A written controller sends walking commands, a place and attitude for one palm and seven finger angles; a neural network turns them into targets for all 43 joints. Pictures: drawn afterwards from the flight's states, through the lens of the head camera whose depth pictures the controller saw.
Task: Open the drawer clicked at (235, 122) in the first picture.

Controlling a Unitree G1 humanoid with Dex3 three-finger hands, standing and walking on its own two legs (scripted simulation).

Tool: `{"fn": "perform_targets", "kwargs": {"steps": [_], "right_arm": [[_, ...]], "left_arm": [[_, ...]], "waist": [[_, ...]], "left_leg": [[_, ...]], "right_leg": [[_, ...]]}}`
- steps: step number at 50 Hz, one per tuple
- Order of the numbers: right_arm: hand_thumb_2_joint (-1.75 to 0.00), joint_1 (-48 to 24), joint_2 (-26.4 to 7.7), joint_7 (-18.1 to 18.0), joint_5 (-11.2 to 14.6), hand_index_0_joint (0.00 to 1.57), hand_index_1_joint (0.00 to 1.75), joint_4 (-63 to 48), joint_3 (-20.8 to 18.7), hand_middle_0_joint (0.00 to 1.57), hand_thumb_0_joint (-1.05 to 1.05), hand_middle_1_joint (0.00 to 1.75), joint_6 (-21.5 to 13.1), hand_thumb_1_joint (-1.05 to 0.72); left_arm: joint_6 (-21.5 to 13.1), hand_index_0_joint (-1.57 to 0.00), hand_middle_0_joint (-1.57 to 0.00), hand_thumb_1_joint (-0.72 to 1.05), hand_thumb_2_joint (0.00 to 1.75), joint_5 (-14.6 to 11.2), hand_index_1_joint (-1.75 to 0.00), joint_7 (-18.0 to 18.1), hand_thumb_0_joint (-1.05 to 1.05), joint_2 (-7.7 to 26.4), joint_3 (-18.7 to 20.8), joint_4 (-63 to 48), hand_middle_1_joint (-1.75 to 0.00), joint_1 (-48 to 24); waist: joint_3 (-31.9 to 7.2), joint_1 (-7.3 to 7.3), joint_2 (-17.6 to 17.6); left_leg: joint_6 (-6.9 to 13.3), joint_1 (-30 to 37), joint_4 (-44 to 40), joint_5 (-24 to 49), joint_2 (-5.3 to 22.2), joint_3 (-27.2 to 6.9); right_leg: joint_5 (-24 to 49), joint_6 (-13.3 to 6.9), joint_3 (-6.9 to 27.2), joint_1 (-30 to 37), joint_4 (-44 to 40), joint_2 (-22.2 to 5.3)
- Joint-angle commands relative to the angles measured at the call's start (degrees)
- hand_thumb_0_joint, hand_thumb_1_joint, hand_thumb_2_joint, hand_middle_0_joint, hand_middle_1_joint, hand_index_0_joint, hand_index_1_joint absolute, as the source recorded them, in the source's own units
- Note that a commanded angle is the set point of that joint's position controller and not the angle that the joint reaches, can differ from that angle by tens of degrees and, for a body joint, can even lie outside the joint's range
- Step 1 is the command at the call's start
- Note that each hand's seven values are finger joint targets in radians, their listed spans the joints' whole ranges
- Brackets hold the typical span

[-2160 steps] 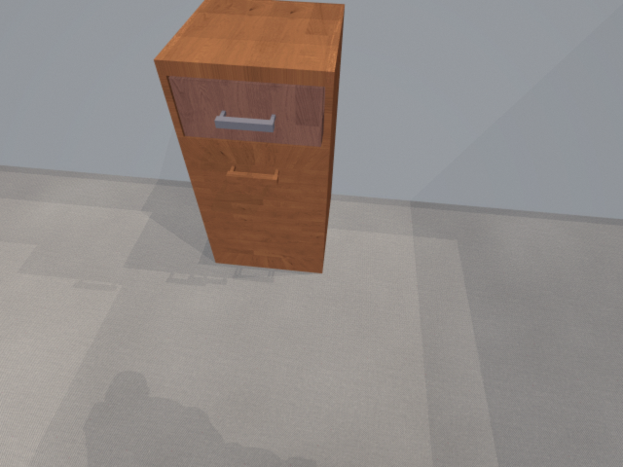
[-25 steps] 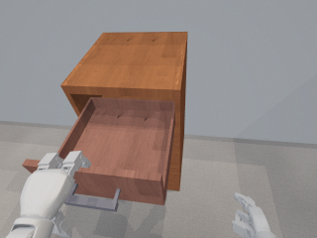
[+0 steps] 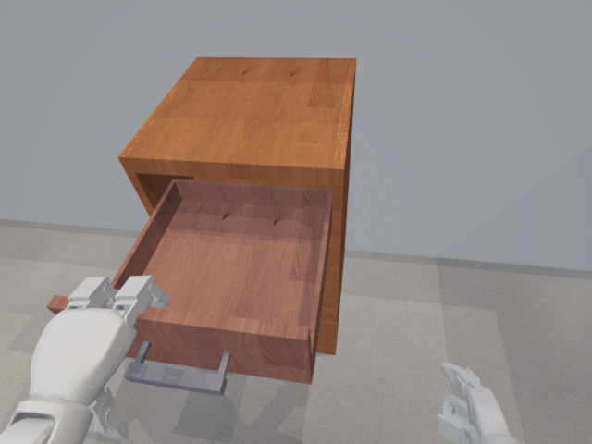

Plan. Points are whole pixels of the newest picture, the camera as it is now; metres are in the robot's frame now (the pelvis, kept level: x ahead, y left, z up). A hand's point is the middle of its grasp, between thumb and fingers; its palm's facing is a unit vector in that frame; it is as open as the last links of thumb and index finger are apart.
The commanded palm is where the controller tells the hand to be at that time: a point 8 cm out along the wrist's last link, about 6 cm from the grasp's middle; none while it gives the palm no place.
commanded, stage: draw the hand back to the body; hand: left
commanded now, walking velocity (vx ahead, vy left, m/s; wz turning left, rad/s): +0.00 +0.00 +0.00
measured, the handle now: (180, 365) +0.22 +0.23 -0.06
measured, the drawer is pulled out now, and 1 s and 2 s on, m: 0.30 0.30 0.30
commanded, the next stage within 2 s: step back with the hand held close in 1.42 s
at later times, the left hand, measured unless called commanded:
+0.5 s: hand (105, 352) +0.17 +0.24 +0.11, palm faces +0.18 -0.57 -0.80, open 13.8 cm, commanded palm +0.14 +0.26 +0.16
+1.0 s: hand (109, 330) +0.18 +0.21 +0.16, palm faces +0.40 -0.82 -0.42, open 10.6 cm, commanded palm +0.13 +0.26 +0.18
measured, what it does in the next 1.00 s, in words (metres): stands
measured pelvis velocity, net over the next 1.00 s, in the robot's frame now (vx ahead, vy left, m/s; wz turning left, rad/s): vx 0.01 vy -0.02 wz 0.05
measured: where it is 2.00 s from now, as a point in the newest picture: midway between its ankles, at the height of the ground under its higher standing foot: outside the picture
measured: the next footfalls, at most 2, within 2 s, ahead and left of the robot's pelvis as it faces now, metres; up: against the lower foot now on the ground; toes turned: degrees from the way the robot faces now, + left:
none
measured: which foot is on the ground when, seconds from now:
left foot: down 0.00-1.00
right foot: down 0.00-1.00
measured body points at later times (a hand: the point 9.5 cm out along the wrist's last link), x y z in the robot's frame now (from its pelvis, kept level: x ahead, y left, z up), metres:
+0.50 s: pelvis +0.00 +0.01 +0.00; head +0.00 -0.03 +0.45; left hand +0.16 +0.26 +0.16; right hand +0.22 -0.19 -0.08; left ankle -0.03 +0.10 -0.73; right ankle +0.00 -0.12 -0.73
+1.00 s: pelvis +0.01 -0.02 +0.01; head +0.01 -0.05 +0.46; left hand +0.15 +0.25 +0.18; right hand +0.21 -0.24 -0.07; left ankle -0.03 +0.10 -0.73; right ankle +0.00 -0.13 -0.73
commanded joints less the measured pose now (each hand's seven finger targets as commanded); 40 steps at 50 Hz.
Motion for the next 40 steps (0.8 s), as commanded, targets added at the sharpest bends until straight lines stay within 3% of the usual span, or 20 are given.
{"fn": "perform_targets", "kwargs": {"steps": [1,2,5,6,7,10,16,19,21,22,23,24,25,26,27,29,30,32,36,40], "right_arm": [[-0.9,-7.5,-5.0,0.1,0.5,0.2,0.3,-9.8,-1.5,0.2,0.0,0.3,-2.7,-0.9],[-0.9,-7.9,-4.8,0.1,0.8,0.2,0.3,-10.1,-1.8,0.2,0.0,0.3,-2.6,-0.9],[-0.9,-9.3,-5.4,0.3,1.4,0.2,0.3,-10.8,-1.6,0.2,0.0,0.3,-2.6,-0.9],[-0.9,-7.5,-5.2,0.5,1.0,0.2,0.3,-10.7,-1.3,0.2,0.0,0.3,-2.6,-0.9],[-0.9,-7.8,-5.4,0.2,1.2,0.2,0.3,-10.5,-1.7,0.2,0.0,0.3,-2.3,-0.9],[-0.9,-9.0,-5.5,-0.1,1.3,0.2,0.3,-11.2,-1.3,0.2,0.0,0.3,-2.3,-0.9],[-0.9,-6.9,-5.3,-0.6,0.6,0.2,0.3,-10.9,-0.7,0.2,0.0,0.3,-2.1,-0.9],[-0.9,-7.5,-5.2,-0.9,0.9,0.2,0.3,-10.7,-1.2,0.2,0.0,0.3,-2.0,-0.9],[-0.9,-7.2,-5.4,-1.0,1.0,0.2,0.3,-10.7,-0.7,0.2,0.0,0.3,-2.3,-0.9],[-0.9,-4.9,0.2,-2.8,3.1,0.2,0.3,-11.3,-0.4,0.2,0.0,0.3,-6.5,-0.9],[-0.9,-4.3,-2.0,-4.0,2.8,0.2,0.3,-9.8,-0.3,0.2,0.0,0.3,-9.1,-0.9],[-0.9,-5.0,-1.8,-4.6,2.6,0.2,0.3,-9.3,-0.1,0.2,0.0,0.3,-10.2,-0.9],[-0.9,-5.9,-2.1,-5.6,2.4,0.2,0.3,-8.5,0.0,0.2,0.0,0.3,-10.8,-0.9],[-0.9,-5.1,-2.4,-6.1,2.0,0.2,0.3,-8.7,0.4,0.2,0.0,0.3,-12.2,-0.9],[-0.9,-4.8,-2.5,-6.5,1.5,0.2,0.3,-8.1,0.3,0.2,0.0,0.3,-13.5,-0.9],[-0.9,-4.9,-2.3,-6.3,1.1,0.2,0.3,-7.0,0.7,0.2,0.0,0.3,-15.4,-0.9],[-0.9,-5.4,-2.5,-6.4,0.9,0.2,0.3,-5.9,0.8,0.2,0.0,0.3,-16.2,-0.9],[-0.9,-4.9,-1.8,-6.0,1.0,0.2,0.3,-5.2,1.1,0.2,0.0,0.3,-17.1,-0.9],[-0.9,-5.0,-1.8,-5.5,1.2,0.2,0.3,-3.6,0.5,0.2,0.0,0.3,-17.0,-0.9],[-0.9,-6.0,-2.2,-5.3,1.3,0.2,0.3,-3.6,-0.4,0.2,0.0,0.3,-16.8,-0.9]], "left_arm": [[0.9,-0.3,-0.3,-0.5,0.3,-0.2,-1.2,2.7,0.0,10.6,9.9,-11.3,-1.2,-0.8],[1.3,-0.3,-0.3,-0.5,0.3,-1.2,-1.2,2.4,0.0,9.2,8.7,-11.6,-1.2,0.2],[2.4,-0.3,-0.3,-0.5,0.3,-2.6,-1.2,1.8,0.0,8.9,8.9,-13.4,-1.2,2.9],[2.6,-0.3,-0.3,-0.5,0.3,-2.3,-1.2,1.2,0.0,9.0,8.3,-13.6,-1.2,2.8],[2.7,-0.3,-0.3,-0.5,0.3,-2.9,-1.2,0.9,0.0,9.1,8.1,-13.7,-1.2,2.3],[2.9,-0.3,-0.3,-0.5,0.3,-2.7,-1.2,0.6,0.0,9.6,8.5,-14.5,-1.2,1.1],[1.7,-0.3,-0.3,-0.5,0.3,-1.0,-1.2,0.7,0.0,12.6,10.7,-15.0,-1.2,-2.0],[1.5,-0.3,-0.3,-0.5,0.3,-2.0,-1.2,0.1,0.0,12.1,10.6,-13.4,-1.2,-2.5],[1.7,-0.3,-0.3,-0.5,0.3,-2.5,-1.2,-0.5,0.0,13.9,12.5,-13.7,-1.2,-2.2],[-0.2,-0.3,-0.3,-0.47,0.32,-44.7,-1.18,-1.6,0.0,-11.3,6.2,-7.9,-1.18,-3.6],[-1.8,-0.29,-0.29,-0.43,0.33,-46.4,-1.15,-1.2,0.0,-5.1,9.0,-7.5,-1.15,-2.4],[-2.4,-0.29,-0.29,-0.4,0.34,-46.7,-1.13,-0.9,0.0,-4.4,9.9,-8.1,-1.13,-1.9],[-3.0,-0.29,-0.29,-0.36,0.36,-49.8,-1.11,-0.4,0.0,-1.9,13.6,-10.7,-1.11,-0.7],[-4.3,-0.29,-0.29,-0.32,0.37,-50.4,-1.09,-0.2,0.0,-1.5,12.4,-16.3,-1.09,-4.5],[-5.1,-0.29,-0.29,-0.29,0.39,-50.9,-1.07,0.4,0.0,0.4,14.1,-17.7,-1.07,-5.7],[-5.5,-0.28,-0.28,-0.22,0.42,-51.5,-1.02,0.4,0.0,-0.7,13.0,-19.2,-1.02,-5.3],[-5.6,-0.28,-0.28,-0.18,0.43,-51.4,-1.0,0.6,0.0,0.6,14.2,-19.4,-1.0,-6.4],[-5.6,-0.27,-0.27,-0.12,0.47,-52.2,-0.95,0.3,0.0,-0.9,14.0,-17.6,-0.95,-4.9],[-5.5,-0.26,-0.26,0.02,0.52,-53.2,-0.86,-0.8,0.0,-2.0,15.6,-12.3,-0.86,-2.7],[-6.1,-0.25,-0.25,0.17,0.58,-53.9,-0.77,-1.8,0.0,-2.8,16.2,-12.3,-0.77,-1.6]], "waist": [[-9.3,0.61,-1.9],[-6.8,0.2,-2.3],[-7.3,0.28,-0.8],[-8.5,0.37,-2.0],[-6.5,-0.28,-2.7],[-4.3,-0.28,-2.9],[-6.5,0.14,-1.4],[-3.5,-0.12,-2.0],[-6.0,0.28,-0.9],[0.5,-6.65,-5.2],[-1.0,-5.0,-6.0],[0.6,-4.74,-2.6],[-1.6,-3.66,-6.2],[-4.3,-3.76,-3.5],[-5.3,-3.32,-3.6],[-3.4,-3.2,-1.5],[-1.5,-3.08,2.2],[1.3,-3.17,3.4],[3.2,-3.18,-0.3],[0.0,-3.12,-3.0]], "left_leg": [[-0.6,2.8,-4.2,21.3,1.5,-1.2],[-0.8,2.3,-4.5,21.9,1.8,-1.2],[-1.2,2.7,-4.7,23.8,2.2,-1.7],[-0.9,3.1,-4.7,24.2,2.2,-1.3],[-1.0,2.6,-5.0,23.3,2.4,-1.3],[-0.8,1.9,-5.6,19.8,2.5,-1.9],[-0.7,3.9,-5.6,19.6,2.3,-1.8],[-0.7,3.4,-6.2,17.4,2.2,-1.7],[-0.6,4.0,-6.3,18.6,1.9,-1.8],[0.0,8.8,-7.4,16.1,3.4,-3.5],[-0.1,9.3,-8.5,15.7,4.3,-4.3],[-0.4,9.1,-9.0,14.9,4.1,-4.1],[-0.6,8.9,-10.2,15.5,4.0,-4.7],[-0.6,9.6,-10.3,17.7,3.2,-4.1],[-0.8,9.7,-10.5,19.5,3.1,-4.2],[-1.3,8.7,-11.1,21.3,2.8,-4.1],[-1.4,8.4,-11.2,20.9,2.4,-3.7],[-2.0,6.7,-11.7,21.0,2.1,-3.6],[-2.0,6.3,-11.8,21.4,2.2,-3.0],[-1.3,7.8,-11.1,22.9,2.1,-2.2]], "right_leg": [[13.2,-2.2,-0.3,4.8,-3.1,-0.6],[14.0,-2.1,-0.3,4.8,-3.3,-0.6],[14.7,-2.0,0.1,5.3,-3.3,-0.4],[14.5,-1.6,-1.2,5.3,-3.2,-0.7],[13.9,-1.5,-0.8,4.8,-3.7,-0.5],[10.8,-1.7,-0.3,3.7,-4.6,-0.2],[8.6,-1.7,-1.3,3.8,-4.9,-0.5],[7.6,-1.7,-1.2,3.4,-5.9,-0.6],[8.7,-1.7,-1.2,5.3,-5.8,-0.7],[6.9,-2.2,-3.7,6.7,-5.2,-0.1],[4.9,-1.8,-3.3,7.1,-5.1,-0.6],[4.0,-1.9,-3.0,6.9,-5.7,-0.7],[4.9,-1.7,-3.6,9.2,-6.7,-0.7],[7.5,-1.6,-3.3,11.3,-6.8,-1.4],[9.4,-1.6,-3.4,12.6,-6.6,-1.6],[10.8,-1.7,-3.6,12.8,-7.1,-1.8],[10.9,-2.0,-3.0,12.4,-8.1,-1.6],[11.8,-2.2,-3.6,12.5,-8.3,-1.6],[13.8,-2.1,-3.7,12.8,-8.9,-1.2],[16.8,-1.6,-3.1,13.7,-9.3,-1.2]]}}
